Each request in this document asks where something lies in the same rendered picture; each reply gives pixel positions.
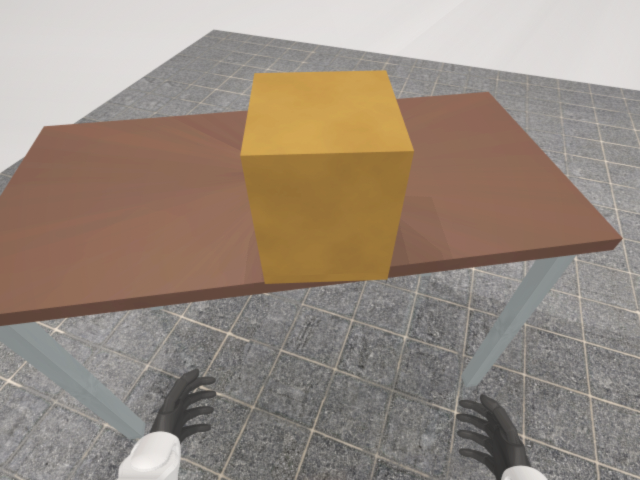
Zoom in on robot left hand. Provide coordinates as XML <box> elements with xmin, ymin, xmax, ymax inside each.
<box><xmin>150</xmin><ymin>369</ymin><xmax>216</xmax><ymax>444</ymax></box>

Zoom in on table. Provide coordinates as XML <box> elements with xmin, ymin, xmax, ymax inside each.
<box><xmin>0</xmin><ymin>92</ymin><xmax>623</xmax><ymax>440</ymax></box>

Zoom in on carton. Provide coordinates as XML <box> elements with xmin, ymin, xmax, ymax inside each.
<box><xmin>240</xmin><ymin>70</ymin><xmax>414</xmax><ymax>284</ymax></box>

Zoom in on robot left forearm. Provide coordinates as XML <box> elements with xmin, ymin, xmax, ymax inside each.
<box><xmin>117</xmin><ymin>432</ymin><xmax>181</xmax><ymax>480</ymax></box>

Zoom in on robot right hand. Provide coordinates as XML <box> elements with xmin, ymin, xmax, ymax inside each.
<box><xmin>456</xmin><ymin>394</ymin><xmax>532</xmax><ymax>480</ymax></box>

